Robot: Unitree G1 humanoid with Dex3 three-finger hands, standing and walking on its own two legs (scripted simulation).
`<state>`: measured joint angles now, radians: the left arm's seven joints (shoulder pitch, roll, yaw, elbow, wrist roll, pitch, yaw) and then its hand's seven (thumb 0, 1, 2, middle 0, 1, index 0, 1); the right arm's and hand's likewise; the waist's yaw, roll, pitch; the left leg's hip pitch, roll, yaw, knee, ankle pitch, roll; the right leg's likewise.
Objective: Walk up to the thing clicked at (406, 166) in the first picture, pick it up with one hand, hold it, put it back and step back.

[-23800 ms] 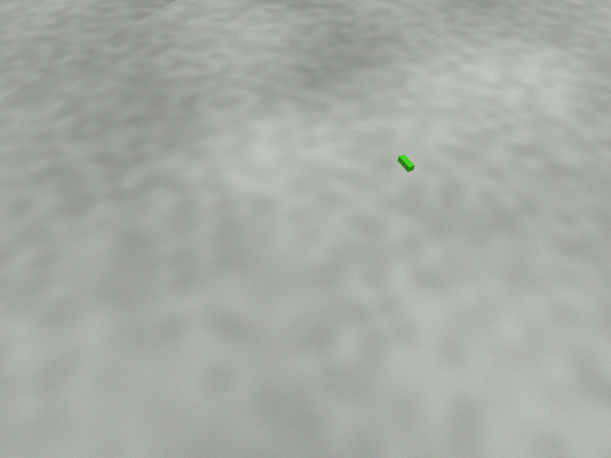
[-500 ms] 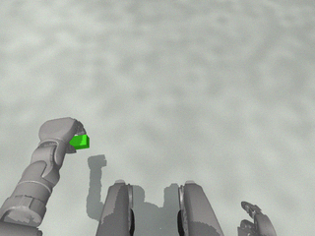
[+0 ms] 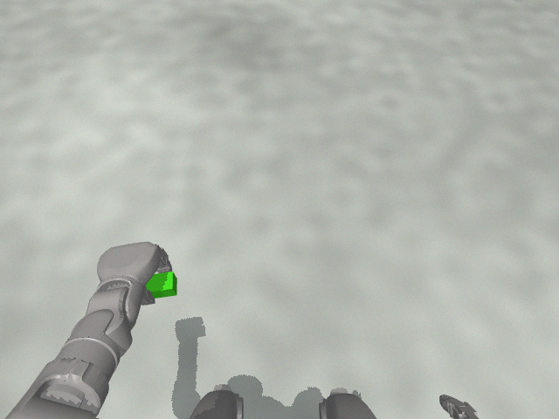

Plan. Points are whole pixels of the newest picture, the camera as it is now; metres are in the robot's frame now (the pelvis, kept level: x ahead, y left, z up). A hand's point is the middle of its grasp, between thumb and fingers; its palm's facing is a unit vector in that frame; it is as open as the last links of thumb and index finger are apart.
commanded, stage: lift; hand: left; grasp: from above
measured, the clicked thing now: (148, 287) +0.34 +0.23 -0.12
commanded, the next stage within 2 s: hold in 0.14 s
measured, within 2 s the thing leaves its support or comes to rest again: neither
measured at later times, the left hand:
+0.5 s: hand (132, 270) +0.33 +0.23 -0.02, palm faces -0.43 -0.08 -0.90, open 6.3 cm
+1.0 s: hand (131, 271) +0.32 +0.22 +0.00, palm faces -0.43 -0.07 -0.90, open 6.2 cm
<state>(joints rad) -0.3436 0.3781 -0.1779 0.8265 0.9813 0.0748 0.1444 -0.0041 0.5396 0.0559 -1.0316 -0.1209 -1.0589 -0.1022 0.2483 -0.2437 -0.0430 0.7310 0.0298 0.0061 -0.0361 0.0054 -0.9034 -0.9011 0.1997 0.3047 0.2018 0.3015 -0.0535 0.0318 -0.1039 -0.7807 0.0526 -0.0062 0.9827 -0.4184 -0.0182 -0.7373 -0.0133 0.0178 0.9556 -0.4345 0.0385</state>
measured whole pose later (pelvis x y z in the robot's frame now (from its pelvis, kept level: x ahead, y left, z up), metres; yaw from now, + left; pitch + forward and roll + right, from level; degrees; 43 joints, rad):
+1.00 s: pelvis +0.02 +0.00 +0.05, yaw -1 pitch +3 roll +0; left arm -0.28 0.36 -0.22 0.72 0.99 0.07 0.03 -0.01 0.53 0.01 -1.10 -0.04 -1.12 -0.02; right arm 0.22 -0.26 -0.05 0.68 0.05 0.07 -0.02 0.01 -0.90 -0.90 0.20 0.30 0.20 0.30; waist 0.00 0.04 -0.04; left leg -0.37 0.04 0.03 0.59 -0.28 -0.02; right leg -0.36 -0.03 0.04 0.60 -0.30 0.03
